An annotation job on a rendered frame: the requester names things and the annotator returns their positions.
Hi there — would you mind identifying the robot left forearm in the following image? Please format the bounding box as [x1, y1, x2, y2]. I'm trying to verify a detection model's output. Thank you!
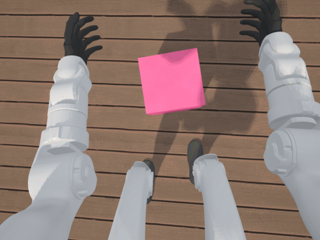
[28, 55, 92, 196]

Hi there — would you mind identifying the robot right upper arm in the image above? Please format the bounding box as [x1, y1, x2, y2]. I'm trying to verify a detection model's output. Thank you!
[263, 128, 320, 240]

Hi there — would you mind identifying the right robot hand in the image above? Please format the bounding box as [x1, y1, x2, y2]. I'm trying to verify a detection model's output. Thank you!
[239, 0, 283, 47]

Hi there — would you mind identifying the robot left upper arm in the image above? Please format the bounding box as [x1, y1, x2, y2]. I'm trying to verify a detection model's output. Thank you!
[0, 151, 97, 240]

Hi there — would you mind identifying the carton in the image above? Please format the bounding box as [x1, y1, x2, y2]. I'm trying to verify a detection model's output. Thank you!
[138, 48, 206, 116]

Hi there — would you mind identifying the left robot hand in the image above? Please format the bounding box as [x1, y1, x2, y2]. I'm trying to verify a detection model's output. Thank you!
[63, 12, 103, 65]

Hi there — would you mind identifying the robot right forearm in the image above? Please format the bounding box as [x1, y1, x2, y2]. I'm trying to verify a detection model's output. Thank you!
[258, 31, 320, 131]

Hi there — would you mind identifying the robot right thigh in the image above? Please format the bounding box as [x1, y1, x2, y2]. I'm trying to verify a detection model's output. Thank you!
[194, 159, 247, 240]

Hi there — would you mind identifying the robot left thigh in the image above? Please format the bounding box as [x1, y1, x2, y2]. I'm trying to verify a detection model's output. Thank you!
[108, 166, 154, 240]

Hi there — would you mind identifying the robot thigh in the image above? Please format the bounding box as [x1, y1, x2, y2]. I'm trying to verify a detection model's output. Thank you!
[194, 159, 247, 240]
[108, 166, 154, 240]

